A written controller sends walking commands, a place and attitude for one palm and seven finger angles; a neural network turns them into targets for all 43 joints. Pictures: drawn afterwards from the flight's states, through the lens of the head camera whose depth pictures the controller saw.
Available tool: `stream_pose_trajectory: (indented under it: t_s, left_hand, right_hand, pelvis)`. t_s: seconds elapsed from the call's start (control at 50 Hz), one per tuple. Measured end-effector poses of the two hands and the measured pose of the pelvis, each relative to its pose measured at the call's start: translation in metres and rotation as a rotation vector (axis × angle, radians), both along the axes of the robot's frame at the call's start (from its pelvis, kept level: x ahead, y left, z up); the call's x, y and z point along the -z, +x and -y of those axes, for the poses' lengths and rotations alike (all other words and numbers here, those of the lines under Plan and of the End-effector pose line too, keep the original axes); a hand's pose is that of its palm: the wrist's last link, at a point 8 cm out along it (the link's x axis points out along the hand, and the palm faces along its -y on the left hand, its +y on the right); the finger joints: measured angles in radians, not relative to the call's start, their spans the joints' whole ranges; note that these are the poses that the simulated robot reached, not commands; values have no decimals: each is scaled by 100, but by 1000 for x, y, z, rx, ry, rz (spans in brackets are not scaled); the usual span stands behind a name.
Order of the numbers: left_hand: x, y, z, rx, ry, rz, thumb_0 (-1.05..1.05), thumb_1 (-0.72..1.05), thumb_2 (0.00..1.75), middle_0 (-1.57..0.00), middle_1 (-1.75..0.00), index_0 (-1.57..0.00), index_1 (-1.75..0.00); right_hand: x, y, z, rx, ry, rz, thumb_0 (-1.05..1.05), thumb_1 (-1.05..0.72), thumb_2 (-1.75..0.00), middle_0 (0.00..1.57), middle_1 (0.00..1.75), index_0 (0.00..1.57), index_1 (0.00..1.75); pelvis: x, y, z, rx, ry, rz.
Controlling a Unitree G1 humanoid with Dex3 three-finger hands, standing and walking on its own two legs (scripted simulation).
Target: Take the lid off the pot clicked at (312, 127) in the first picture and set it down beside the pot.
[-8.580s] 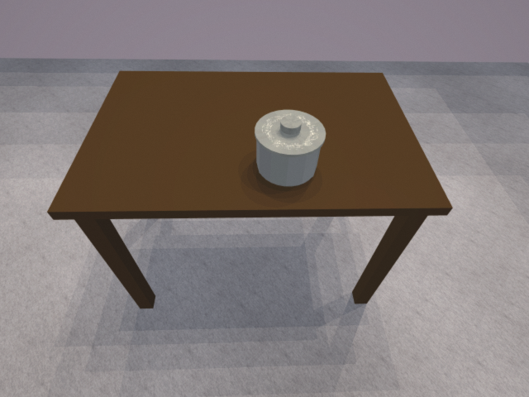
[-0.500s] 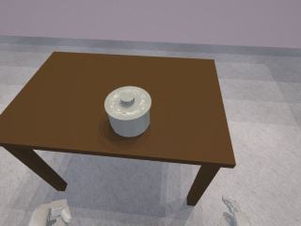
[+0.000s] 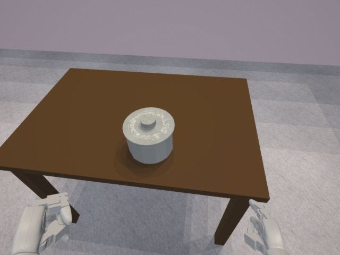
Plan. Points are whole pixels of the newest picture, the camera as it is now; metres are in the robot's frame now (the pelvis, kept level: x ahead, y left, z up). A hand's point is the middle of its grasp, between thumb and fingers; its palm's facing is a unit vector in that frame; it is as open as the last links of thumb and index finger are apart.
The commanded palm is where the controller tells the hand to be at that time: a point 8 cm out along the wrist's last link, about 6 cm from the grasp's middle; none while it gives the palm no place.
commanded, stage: raise the hand higher, near the body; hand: left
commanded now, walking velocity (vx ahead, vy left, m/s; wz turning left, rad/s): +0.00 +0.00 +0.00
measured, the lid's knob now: (148, 121) +0.49 +0.15 +0.01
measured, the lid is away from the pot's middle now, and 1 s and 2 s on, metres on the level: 0.00 0.00 0.00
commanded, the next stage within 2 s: reach forward and open the fingers in 0.10 s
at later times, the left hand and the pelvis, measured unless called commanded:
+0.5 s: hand (49, 209) +0.16 +0.27 +0.08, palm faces -0.12 -0.15 -0.98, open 2.9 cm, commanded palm +0.16 +0.26 +0.13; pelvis -0.02 +0.00 +0.00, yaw -1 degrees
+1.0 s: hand (62, 191) +0.20 +0.26 +0.08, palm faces -0.23 -0.09 -0.97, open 7.8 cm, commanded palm +0.19 +0.26 +0.14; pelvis -0.05 +0.01 +0.00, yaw +0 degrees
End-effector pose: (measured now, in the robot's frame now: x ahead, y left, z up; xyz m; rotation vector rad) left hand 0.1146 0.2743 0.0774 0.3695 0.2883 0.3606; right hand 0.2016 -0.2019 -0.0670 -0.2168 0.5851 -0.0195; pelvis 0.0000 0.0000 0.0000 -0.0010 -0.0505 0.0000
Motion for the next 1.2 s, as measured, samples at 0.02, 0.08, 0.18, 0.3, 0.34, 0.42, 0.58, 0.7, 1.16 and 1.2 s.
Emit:
stream_pose_trajectory:
  t_s: [0.02,0.08,0.18,0.3,0.34,0.42,0.58,0.7,1.16,1.2]
  left_hand:
    - [-4,2,0,4,7,15,1,90,90,-130,-150,-129,-149]
    - [-16,7,0,15,27,55,1,90,90,-130,-150,-129,-149]
    - [-35,16,1,41,59,123,2,90,90,-130,-150,-130,-149]
    - [-56,28,5,142,508,20,1,89,89,-129,-150,-128,-149]
    - [-58,30,4,180,701,-68,1,87,89,-127,-148,-127,-148]
    - [-59,33,1,249,942,-207,1,80,90,-123,-143,-122,-142]
    - [-54,42,7,434,985,-319,1,59,99,-116,-115,-116,-114]
    - [-56,53,7,541,1004,-331,0,42,107,-110,-92,-110,-92]
    - [-60,93,10,590,1034,-241,0,-16,126,-86,-17,-85,-16]
    - [-60,97,10,590,1032,-240,0,-18,127,-85,-14,-85,-13]
  right_hand:
    - [1,0,-1,-3,3,-4,1,-90,-90,20,30,20,30]
    - [4,-3,-3,-7,11,-19,1,-90,-90,20,30,20,30]
    - [8,-11,-2,-3,12,-45,1,-90,-90,20,30,20,30]
    - [16,-18,5,-17,0,-114,1,-90,-90,20,30,20,30]
    - [20,-20,9,-15,5,-150,1,-90,-90,20,30,20,30]
    - [25,-21,18,3,19,-185,1,-90,-90,20,30,20,30]
    - [24,-21,23,26,24,-166,1,-90,-90,20,30,20,30]
    - [21,-31,18,21,27,-168,1,-90,-90,20,30,19,30]
    - [32,-73,6,50,43,-257,1,-90,-90,20,30,20,30]
    - [31,-72,6,50,42,-254,1,-90,-90,20,30,20,30]
  pelvis:
    - [0,0,0,0,0,1]
    - [-1,1,0,1,0,5]
    - [-1,0,0,5,-1,10]
    - [0,-5,-1,13,3,-17]
    - [0,-9,-2,23,4,-31]
    - [0,-15,-2,23,4,-50]
    - [-1,-26,-2,-5,2,-27]
    - [-3,-36,-1,-10,-2,-4]
    - [-5,-54,-16,4,-2,-6]
    - [-5,-54,-17,3,-1,-8]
